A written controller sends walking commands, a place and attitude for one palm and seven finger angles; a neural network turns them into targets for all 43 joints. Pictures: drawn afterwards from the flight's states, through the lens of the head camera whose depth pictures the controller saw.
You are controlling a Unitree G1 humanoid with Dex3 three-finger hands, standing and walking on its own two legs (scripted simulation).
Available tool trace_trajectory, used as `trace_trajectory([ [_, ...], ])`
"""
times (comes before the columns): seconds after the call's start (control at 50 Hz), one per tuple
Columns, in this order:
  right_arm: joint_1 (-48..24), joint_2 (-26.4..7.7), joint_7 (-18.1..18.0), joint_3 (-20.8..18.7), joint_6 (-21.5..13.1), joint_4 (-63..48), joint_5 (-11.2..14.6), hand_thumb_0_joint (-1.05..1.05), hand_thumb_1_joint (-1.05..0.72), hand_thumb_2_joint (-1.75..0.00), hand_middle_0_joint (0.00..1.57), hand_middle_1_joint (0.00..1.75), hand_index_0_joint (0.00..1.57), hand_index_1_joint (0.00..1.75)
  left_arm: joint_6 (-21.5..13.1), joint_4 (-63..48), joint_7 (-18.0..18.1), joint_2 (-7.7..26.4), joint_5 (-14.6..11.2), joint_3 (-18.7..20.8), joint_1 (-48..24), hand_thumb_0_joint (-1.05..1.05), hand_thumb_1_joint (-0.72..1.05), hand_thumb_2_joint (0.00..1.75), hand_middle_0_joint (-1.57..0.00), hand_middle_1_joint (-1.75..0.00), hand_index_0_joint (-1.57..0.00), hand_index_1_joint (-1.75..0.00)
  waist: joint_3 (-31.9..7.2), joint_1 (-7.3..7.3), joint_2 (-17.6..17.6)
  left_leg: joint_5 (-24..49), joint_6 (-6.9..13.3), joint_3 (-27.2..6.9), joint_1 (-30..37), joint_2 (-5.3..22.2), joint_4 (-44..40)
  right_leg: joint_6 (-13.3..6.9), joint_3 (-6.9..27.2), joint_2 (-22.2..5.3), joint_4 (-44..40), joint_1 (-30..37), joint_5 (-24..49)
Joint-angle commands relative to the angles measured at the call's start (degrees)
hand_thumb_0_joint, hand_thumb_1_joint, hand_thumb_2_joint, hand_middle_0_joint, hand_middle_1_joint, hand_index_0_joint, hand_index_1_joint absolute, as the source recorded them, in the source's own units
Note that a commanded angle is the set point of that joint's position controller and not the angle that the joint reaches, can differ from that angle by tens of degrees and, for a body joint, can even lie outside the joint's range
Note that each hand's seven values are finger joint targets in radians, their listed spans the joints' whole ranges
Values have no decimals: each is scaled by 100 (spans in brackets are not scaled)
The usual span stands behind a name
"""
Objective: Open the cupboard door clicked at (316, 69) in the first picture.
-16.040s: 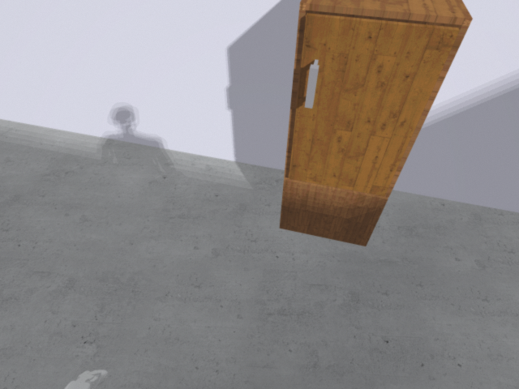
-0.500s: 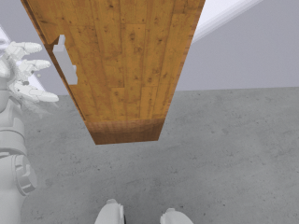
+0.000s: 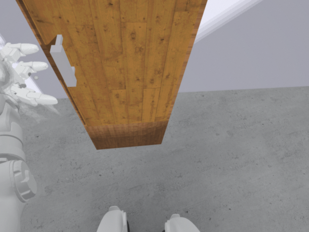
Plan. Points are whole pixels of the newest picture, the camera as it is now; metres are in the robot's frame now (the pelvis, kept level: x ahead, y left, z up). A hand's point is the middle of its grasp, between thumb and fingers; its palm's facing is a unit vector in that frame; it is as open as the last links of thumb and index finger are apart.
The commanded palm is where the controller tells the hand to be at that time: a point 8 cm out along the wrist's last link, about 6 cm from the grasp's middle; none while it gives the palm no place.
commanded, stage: move the hooked fingers beside the handle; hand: left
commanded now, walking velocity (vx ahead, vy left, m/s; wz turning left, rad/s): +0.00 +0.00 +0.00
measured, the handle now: (65, 61) +0.53 +0.21 +0.09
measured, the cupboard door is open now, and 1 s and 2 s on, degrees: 0 0 0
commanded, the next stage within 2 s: slide the fingers in behind the handle in 0.40 s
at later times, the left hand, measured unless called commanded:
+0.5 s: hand (36, 77) +0.47 +0.27 +0.09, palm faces +0.08 -1.00 -0.01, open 13.9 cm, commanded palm +0.45 +0.31 +0.08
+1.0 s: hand (49, 78) +0.47 +0.24 +0.09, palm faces +0.06 -1.00 +0.00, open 14.0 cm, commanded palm +0.45 +0.28 +0.08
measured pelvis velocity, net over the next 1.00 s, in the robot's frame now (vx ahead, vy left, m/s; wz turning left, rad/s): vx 0.00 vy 0.00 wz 0.01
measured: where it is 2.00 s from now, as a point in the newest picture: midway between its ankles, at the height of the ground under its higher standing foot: outside the picture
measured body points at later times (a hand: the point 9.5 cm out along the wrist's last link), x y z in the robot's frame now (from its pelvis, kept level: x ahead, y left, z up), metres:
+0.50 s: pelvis +0.01 +0.00 +0.00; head +0.12 +0.02 +0.44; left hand +0.46 +0.32 +0.09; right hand +0.03 -0.27 -0.11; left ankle +0.05 +0.10 -0.67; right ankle -0.02 -0.12 -0.67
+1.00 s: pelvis +0.00 +0.00 +0.00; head +0.10 +0.02 +0.44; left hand +0.46 +0.29 +0.09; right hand +0.04 -0.27 -0.11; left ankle +0.05 +0.10 -0.67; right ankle -0.02 -0.12 -0.67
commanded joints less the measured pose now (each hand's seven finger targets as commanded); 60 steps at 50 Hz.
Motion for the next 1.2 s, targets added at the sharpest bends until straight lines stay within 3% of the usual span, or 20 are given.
trace_trajectory([
  [0.0, 740, -1099, -96, -396, -122, -332, -6, 0, -90, -90, 20, 30, 20, 30, -400, -1160, 20, 1751, -92, 122, -2265, 0, -50, 30, -30, -120, -30, -120, -2316, 9, 837, 1688, 26, -494, 2906, -204, -523, -61, 159, 242, -699, -155, 1579],
  [0.06, 782, -1139, -122, -403, -116, -297, -5, 0, -90, -90, 20, 30, 20, 30, -332, -980, -26, 1853, -102, 173, -2297, 0, -50, 30, -30, -120, -30, -120, -2276, -42, 619, 1593, 57, -484, 2753, -200, -494, -48, 187, 242, -714, -117, 1577],
  [0.14, 802, -1115, -122, -393, -126, -291, -24, 0, -90, -90, 20, 30, 20, 30, -333, -1098, -88, 1683, -138, 14, -2564, 0, -50, 30, -30, -120, -30, -120, -2295, -107, 788, 1700, 53, -518, 2902, -198, -463, -69, 164, 246, -683, -260, 1585],
  [0.24, 837, -1125, -109, -417, -135, -287, -39, 0, -90, -90, 20, 30, 20, 30, -447, -1344, -109, 1851, -182, 211, -2388, 0, -50, 30, -30, -120, -30, -120, -2784, 21, 919, 2106, 30, -521, 3162, -192, -392, -92, 165, 260, -602, -96, 1886],
  [0.34, 823, -1127, -87, -427, -85, -336, -26, 0, -90, -90, 20, 30, 20, 30, -273, -1190, -107, 1921, -166, 336, -1925, 0, -50, 30, -30, -120, -30, -120, -2641, 119, 799, 2246, 42, -464, 3017, -210, -424, -81, 150, 259, -612, 91, 2100],
  [0.4, 770, -1084, -75, -416, -58, -339, -11, 0, -90, -90, 20, 30, 20, 30, -225, -1234, -83, 1546, -161, -1, -2135, 0, -50, 30, -30, -120, -30, -120, -2310, -27, 776, 2053, 39, -473, 3037, -191, -464, -48, 120, 255, -693, -186, 1897],
  [0.44, 787, -1087, -67, -418, -66, -362, -24, 0, -90, -90, 20, 30, 20, 30, -293, -1426, -59, 1547, -205, 34, -2190, 0, -50, 30, -30, -120, -30, -120, -2392, 0, 784, 2151, 48, -486, 3095, -203, -463, -78, 122, 277, -669, -94, 1968],
  [0.46, 794, -1122, -78, -459, -63, -352, -27, 0, -90, -90, 20, 30, 20, 30, -342, -1503, -34, 1774, -206, 258, -2119, 0, -50, 30, -30, -120, -30, -120, -2618, 57, 705, 2230, 30, -502, 3185, -184, -462, -70, 128, 269, -649, -5, 2045],
  [0.5, 765, -1092, -58, -448, -70, -375, -25, 0, -90, -90, 20, 30, 20, 30, -388, -1596, -28, 1684, -244, 236, -2044, 0, -50, 30, -30, -120, -30, -120, -2716, 77, 712, 2323, 36, -472, 3181, -209, -452, -68, 147, 266, -641, 133, 2193],
  [0.56, 711, -1033, -26, -444, -75, -353, -20, 0, -90, -90, 20, 30, 20, 30, -430, -1594, -20, 1340, -259, 17, -1997, 0, -50, 30, -30, -120, -30, -120, -2613, 56, 797, 2337, 35, -466, 3250, -218, -442, -68, 131, 270, -644, 52, 2188],
  [0.6, 698, -1055, -27, -439, -53, -360, -10, 0, -90, -90, 20, 30, 20, 30, -345, -1423, -13, 1393, -241, 50, -1815, 0, -50, 30, -30, -120, -30, -120, -2427, 76, 669, 2175, 40, -445, 3054, -221, -475, -62, 135, 259, -671, 84, 2122],
  [0.64, 704, -1049, -34, -426, -52, -336, -10, 0, -90, -90, 20, 30, 20, 30, -257, -1230, 2, 1270, -229, -73, -2019, 0, -50, 30, -30, -120, -30, -120, -2126, -43, 452, 1898, 81, -437, 2814, -238, -474, -52, 155, 251, -722, 28, 1974],
  [0.66, 673, -1065, -44, -418, -49, -342, 1, 0, -90, -90, 20, 30, 20, 30, -229, -1161, 5, 1361, -196, -63, -2061, 0, -50, 30, -30, -120, -30, -120, -2093, -14, 590, 1799, 62, -428, 2772, -238, -501, -47, 162, 229, -721, -4, 1892],
  [0.74, 656, -1031, -32, -431, -91, -382, -32, 0, -90, -90, 20, 30, 20, 30, -402, -1604, 105, 1274, -213, -67, -2185, 0, -50, 30, -30, -120, -30, -120, -2449, 20, 765, 1967, 43, -488, 3131, -229, -478, -92, 150, 243, -669, -61, 1861],
  [0.78, 631, -1024, -38, -419, -105, -340, -36, 0, -90, -90, 20, 30, 20, 30, -468, -1536, 167, 1317, -187, -56, -2315, 0, -50, 30, -30, -120, -30, -120, -2406, -6, 719, 1839, 27, -507, 3024, -212, -456, -71, 160, 233, -644, -95, 1771],
  [0.88, 621, -1011, -26, -435, -137, -283, -29, 0, -90, -90, 20, 30, 20, 30, -438, -1408, 257, 936, -148, -337, -2333, 0, -50, 30, -30, -120, -30, -120, -2349, -73, 727, 1709, 6, -562, 3159, -191, -508, -74, 118, 224, -682, -283, 1565],
  [0.96, 644, -1024, -11, -435, -145, -320, -32, 0, -90, -90, 20, 30, 20, 30, -329, -1382, 357, 979, -127, -258, -2264, 0, -50, 30, -30, -120, -30, -120, -2426, 11, 647, 1631, 15, -531, 3019, -220, -536, -68, 128, 210, -680, -141, 1563],
  [1.0, 648, -1013, -17, -427, -142, -308, -26, 0, -90, -90, 20, 30, 20, 30, -288, -1302, 426, 910, -105, -341, -2417, 0, -50, 30, -30, -120, -30, -120, -2200, -74, 490, 1492, 35, -526, 2863, -216, -551, -51, 143, 214, -728, -174, 1496],
  [1.1, 698, -1003, 8, -437, -166, -317, -57, 0, -90, -90, 20, 30, 20, 30, -432, -1465, 608, 1150, -46, -95, -2461, 0, -50, 30, -30, -120, -30, -120, -2472, 13, 528, 1623, 33, -477, 2819, -231, -486, -49, 199, 207, -657, 44, 1691],
  [1.18, 700, -943, 49, -454, -175, -288, -66, 0, -90, -90, 20, 30, 20, 30, -512, -1568, 647, 770, -20, -359, -2388, 0, -50, 30, -30, -120, -30, -120, -2598, -17, 704, 1853, 8, -485, 3067, -220, -466, -58, 175, 227, -626, -7, 1846],
])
